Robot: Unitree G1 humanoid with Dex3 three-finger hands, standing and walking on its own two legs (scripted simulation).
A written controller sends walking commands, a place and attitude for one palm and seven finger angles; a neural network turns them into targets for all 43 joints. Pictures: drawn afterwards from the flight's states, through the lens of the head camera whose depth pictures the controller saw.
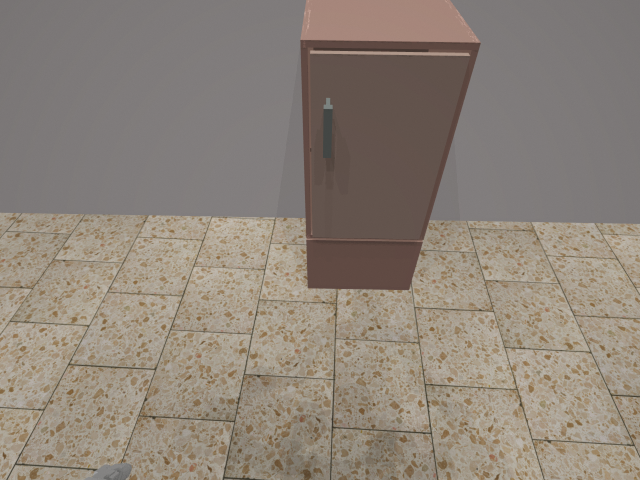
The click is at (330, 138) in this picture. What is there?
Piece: cupboard door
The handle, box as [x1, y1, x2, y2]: [323, 98, 332, 157]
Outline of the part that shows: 326,98 323,117 323,157 330,157 332,105 329,104 329,98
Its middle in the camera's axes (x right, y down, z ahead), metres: +0.02 -0.27 +0.96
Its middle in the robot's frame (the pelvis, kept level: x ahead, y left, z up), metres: +0.91 +0.03 -0.03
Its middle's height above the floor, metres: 0.74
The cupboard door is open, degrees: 0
